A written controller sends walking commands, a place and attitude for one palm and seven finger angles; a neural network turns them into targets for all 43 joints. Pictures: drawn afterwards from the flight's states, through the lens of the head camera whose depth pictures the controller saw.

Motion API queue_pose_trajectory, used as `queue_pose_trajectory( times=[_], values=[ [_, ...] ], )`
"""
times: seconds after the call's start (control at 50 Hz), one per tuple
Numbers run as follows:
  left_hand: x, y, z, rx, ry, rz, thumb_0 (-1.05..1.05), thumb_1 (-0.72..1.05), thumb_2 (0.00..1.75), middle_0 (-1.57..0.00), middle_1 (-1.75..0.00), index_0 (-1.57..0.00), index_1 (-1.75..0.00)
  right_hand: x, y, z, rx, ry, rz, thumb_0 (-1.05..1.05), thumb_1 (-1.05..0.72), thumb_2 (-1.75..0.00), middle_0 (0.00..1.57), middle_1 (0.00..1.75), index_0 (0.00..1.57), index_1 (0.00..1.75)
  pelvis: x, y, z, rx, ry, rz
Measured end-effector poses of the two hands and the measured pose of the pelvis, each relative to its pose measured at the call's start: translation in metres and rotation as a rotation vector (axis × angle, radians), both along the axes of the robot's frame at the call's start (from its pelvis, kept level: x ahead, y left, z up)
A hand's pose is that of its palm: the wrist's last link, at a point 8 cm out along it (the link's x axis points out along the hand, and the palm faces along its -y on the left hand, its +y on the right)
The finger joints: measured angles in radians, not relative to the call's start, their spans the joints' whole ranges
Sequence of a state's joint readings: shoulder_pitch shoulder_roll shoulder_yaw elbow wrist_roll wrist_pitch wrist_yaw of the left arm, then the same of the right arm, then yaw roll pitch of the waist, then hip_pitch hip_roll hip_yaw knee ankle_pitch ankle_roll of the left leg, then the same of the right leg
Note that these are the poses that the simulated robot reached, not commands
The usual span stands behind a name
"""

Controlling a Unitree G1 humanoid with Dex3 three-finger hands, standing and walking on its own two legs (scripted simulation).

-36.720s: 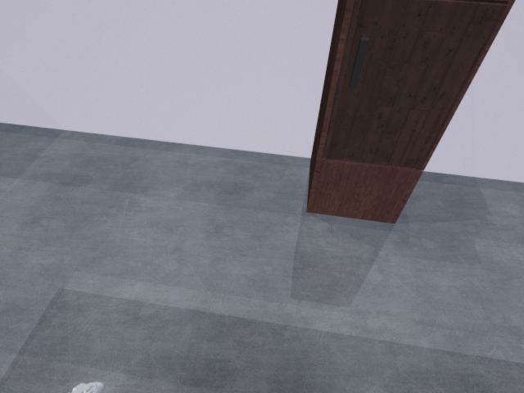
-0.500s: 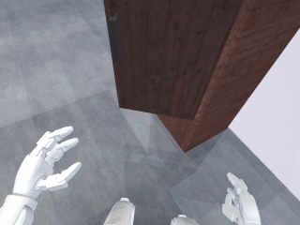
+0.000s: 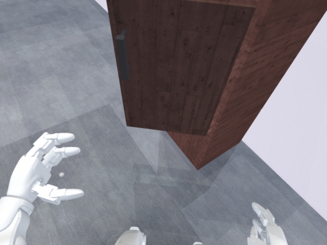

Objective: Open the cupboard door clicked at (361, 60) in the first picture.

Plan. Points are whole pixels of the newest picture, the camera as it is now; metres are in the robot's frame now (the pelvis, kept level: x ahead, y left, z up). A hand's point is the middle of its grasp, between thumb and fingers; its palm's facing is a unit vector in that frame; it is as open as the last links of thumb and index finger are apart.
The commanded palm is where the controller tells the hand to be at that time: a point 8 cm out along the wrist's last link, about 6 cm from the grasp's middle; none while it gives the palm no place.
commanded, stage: raise the hand with hooked fingers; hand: left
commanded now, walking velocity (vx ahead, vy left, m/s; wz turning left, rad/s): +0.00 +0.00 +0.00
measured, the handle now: (124, 55) +0.64 +0.17 +0.10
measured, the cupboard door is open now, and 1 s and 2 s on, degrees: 49 49 49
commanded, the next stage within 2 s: move the hooked fingers beside the handle in 1.02 s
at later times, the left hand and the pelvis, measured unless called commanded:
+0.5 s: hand (47, 144) +0.29 +0.27 +0.11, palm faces -0.03 -1.00 -0.03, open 14.0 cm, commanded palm +0.27 +0.32 +0.12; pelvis +0.01 -0.01 +0.02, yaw +0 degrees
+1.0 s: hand (55, 142) +0.29 +0.25 +0.11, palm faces -0.03 -1.00 -0.01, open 14.0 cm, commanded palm +0.27 +0.30 +0.12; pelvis +0.01 -0.02 +0.02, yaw +0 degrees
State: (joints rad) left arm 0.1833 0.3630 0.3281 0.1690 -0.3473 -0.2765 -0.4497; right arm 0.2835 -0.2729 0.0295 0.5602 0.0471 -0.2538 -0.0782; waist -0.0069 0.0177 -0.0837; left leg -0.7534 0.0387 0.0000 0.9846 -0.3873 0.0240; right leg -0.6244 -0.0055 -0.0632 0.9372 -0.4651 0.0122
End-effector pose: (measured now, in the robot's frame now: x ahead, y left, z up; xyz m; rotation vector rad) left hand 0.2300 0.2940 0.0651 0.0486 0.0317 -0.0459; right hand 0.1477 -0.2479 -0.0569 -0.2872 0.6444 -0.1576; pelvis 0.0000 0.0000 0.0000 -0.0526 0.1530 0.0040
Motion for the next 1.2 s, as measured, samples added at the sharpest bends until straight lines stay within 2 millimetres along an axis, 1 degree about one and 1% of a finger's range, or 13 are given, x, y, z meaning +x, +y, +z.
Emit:
queue_pose_trajectory(
  times=[0.14,0.26,0.4,0.6,0.7,0.84,1.14,1.2],
  values=[
    [0.010,0.014,0.015,-0.008,-0.011,0.014,0.00,-0.32,0.38,-0.29,-1.09,-0.28,-1.09,0.018,0.011,0.012,0.018,-0.039,0.033,0.02,-0.90,-0.90,0.20,0.30,0.20,0.30,0.004,0.000,0.007,-0.002,-0.016,0.003],
    [0.019,0.022,0.022,-0.019,-0.002,0.016,-0.01,-0.43,0.33,-0.30,-1.16,-0.29,-1.16,0.025,0.015,0.014,0.025,-0.037,0.049,0.02,-0.90,-0.90,0.20,0.30,0.20,0.30,0.007,-0.001,0.011,-0.002,-0.026,0.007],
    [0.031,0.025,0.038,-0.013,-0.023,0.012,-0.01,-0.48,0.31,-0.30,-1.19,-0.29,-1.19,0.022,0.011,0.014,0.025,-0.012,0.037,0.02,-0.90,-0.90,0.21,0.30,0.20,0.30,0.009,-0.003,0.015,0.002,-0.036,0.006],
    [0.049,0.028,0.056,-0.021,-0.033,0.011,-0.01,-0.50,0.30,-0.30,-1.20,-0.30,-1.20,0.009,-0.005,0.013,0.023,0.029,-0.001,0.02,-0.90,-0.90,0.20,0.30,0.20,0.30,0.012,-0.009,0.021,0.011,-0.046,0.001],
    [0.051,0.022,0.053,-0.029,-0.018,-0.003,-0.01,-0.50,0.30,-0.30,-1.20,-0.29,-1.20,0.004,-0.012,0.013,0.024,0.040,-0.014,0.02,-0.90,-0.90,0.20,0.30,0.20,0.30,0.012,-0.012,0.022,0.017,-0.042,-0.006],
    [0.048,0.014,0.049,-0.031,-0.032,0.007,-0.01,-0.50,0.30,-0.30,-1.20,-0.30,-1.20,0.002,-0.019,0.012,0.019,0.049,-0.020,0.02,-0.90,-0.90,0.20,0.30,0.20,0.30,0.012,-0.016,0.022,0.020,-0.044,-0.008],
    [0.044,0.011,0.051,-0.036,-0.036,0.009,-0.01,-0.50,0.30,-0.30,-1.20,-0.30,-1.20,0.007,-0.017,0.011,0.032,0.028,-0.011,0.02,-0.90,-0.90,0.20,0.30,0.20,0.30,0.009,-0.020,0.021,0.021,-0.047,-0.006],
    [0.047,0.013,0.049,-0.041,-0.032,0.015,-0.01,-0.50,0.30,-0.30,-1.20,-0.30,-1.20,0.008,-0.016,0.010,0.027,0.030,-0.005,0.02,-0.90,-0.90,0.20,0.30,0.20,0.30,0.007,-0.020,0.021,0.020,-0.046,-0.001]
  ],
)
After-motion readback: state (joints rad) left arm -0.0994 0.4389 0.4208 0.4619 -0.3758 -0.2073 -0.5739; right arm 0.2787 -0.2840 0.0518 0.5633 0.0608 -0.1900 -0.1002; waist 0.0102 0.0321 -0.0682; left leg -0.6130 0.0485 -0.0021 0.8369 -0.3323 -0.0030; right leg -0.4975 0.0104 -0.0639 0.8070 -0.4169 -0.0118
